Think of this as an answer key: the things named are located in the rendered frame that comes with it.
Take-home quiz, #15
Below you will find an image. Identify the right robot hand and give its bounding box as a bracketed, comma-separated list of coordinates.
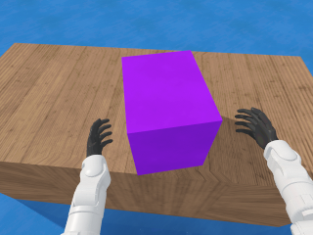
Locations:
[235, 107, 279, 150]

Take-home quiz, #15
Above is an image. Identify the left robot hand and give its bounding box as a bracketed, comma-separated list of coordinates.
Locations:
[86, 118, 113, 158]

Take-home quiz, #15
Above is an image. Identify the carton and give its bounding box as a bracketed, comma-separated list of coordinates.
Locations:
[121, 50, 223, 175]

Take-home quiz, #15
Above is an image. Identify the pedestal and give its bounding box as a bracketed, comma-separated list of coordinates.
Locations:
[0, 42, 313, 227]

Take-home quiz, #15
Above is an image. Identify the right robot upper arm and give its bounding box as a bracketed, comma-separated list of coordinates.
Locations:
[291, 220, 313, 235]

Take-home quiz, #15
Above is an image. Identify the left robot forearm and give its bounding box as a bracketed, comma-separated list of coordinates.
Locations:
[61, 155, 112, 235]

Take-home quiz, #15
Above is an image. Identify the right robot forearm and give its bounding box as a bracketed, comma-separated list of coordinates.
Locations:
[263, 140, 313, 224]

